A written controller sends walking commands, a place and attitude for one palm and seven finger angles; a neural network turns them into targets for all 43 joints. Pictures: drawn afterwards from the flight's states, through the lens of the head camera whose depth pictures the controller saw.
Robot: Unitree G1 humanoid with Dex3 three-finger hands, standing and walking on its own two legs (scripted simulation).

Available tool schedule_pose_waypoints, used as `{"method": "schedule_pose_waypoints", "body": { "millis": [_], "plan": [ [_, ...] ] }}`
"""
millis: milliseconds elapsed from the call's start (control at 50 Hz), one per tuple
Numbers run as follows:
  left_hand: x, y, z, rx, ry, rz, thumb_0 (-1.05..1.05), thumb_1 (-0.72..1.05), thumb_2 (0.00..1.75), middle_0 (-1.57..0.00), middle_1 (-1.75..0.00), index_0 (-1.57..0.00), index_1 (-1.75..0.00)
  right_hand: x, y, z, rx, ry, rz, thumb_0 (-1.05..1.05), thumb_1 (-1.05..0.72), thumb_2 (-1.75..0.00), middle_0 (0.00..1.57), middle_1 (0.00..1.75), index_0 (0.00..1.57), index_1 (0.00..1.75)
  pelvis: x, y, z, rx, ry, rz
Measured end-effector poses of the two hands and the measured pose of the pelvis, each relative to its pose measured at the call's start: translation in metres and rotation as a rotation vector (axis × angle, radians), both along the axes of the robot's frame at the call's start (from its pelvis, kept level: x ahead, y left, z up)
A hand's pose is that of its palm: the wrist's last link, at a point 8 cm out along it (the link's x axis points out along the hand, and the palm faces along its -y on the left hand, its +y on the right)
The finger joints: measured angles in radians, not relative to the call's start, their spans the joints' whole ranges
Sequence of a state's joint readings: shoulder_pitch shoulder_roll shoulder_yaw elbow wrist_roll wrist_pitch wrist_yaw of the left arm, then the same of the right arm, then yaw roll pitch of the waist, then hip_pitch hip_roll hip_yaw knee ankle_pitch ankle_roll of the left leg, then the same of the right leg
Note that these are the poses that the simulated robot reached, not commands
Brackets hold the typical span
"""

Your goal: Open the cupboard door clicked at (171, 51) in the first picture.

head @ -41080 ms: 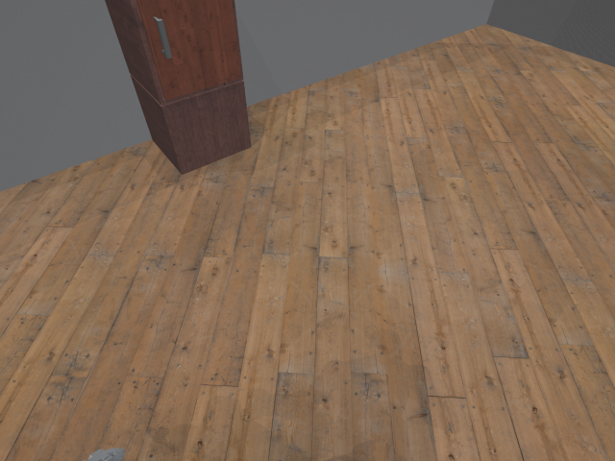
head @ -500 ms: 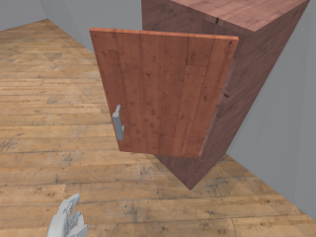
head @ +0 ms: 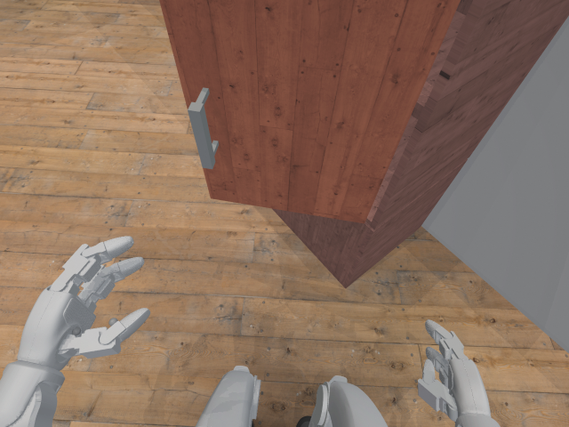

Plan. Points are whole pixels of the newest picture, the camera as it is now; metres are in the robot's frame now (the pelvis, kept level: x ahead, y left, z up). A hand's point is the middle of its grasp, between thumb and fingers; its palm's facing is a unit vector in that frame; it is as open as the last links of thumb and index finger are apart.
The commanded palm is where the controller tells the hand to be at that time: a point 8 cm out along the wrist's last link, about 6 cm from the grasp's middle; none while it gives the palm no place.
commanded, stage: raise the hand with hooked fingers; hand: left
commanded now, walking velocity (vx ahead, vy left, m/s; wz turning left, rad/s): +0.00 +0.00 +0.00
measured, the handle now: (206, 130) +0.57 +0.20 +0.03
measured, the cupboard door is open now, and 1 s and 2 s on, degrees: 42 42 42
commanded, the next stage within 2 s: move the hooked fingers beside the handle in 1.46 s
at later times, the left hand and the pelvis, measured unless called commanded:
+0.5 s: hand (89, 287) +0.27 +0.28 +0.04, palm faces -0.08 -1.00 -0.05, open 12.9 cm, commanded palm +0.25 +0.34 +0.05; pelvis +0.01 +0.05 +0.01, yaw -2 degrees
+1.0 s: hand (62, 258) +0.30 +0.33 +0.04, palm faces -0.08 -1.00 -0.05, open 14.0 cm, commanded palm +0.28 +0.37 +0.05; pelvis +0.01 +0.06 +0.01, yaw -2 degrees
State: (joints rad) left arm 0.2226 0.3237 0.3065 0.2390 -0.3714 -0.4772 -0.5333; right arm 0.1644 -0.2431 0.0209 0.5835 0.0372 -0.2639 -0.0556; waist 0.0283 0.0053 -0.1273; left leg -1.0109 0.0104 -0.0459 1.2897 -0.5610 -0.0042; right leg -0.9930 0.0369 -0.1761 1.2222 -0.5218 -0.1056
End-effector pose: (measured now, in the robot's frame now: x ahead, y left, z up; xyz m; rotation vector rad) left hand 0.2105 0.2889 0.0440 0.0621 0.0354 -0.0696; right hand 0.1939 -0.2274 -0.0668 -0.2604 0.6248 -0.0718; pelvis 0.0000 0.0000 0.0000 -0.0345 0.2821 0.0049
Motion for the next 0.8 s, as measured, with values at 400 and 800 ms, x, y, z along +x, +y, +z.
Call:
{"method": "schedule_pose_waypoints", "body": {
  "millis": [400,800],
  "plan": [
    [0.034,0.033,-0.003,-0.019,0.032,-0.013,0.0,-0.11,0.47,-0.27,-0.95,-0.27,-0.95,-0.048,0.0,0.0,-0.058,0.108,-0.106,0.01,-0.91,-0.89,0.2,0.3,0.2,0.3,0.006,0.038,0.006,-0.004,0.04,-0.031],
    [0.056,0.081,0.001,-0.01,0.033,-0.002,-0.01,-0.48,0.31,-0.29,-1.19,-0.3,-1.18,-0.006,0.051,0.011,-0.045,0.069,0.01,0.01,-0.91,-0.89,0.2,0.3,0.21,0.3,0.012,0.061,0.007,-0.039,0.057,-0.01]
  ]
}}
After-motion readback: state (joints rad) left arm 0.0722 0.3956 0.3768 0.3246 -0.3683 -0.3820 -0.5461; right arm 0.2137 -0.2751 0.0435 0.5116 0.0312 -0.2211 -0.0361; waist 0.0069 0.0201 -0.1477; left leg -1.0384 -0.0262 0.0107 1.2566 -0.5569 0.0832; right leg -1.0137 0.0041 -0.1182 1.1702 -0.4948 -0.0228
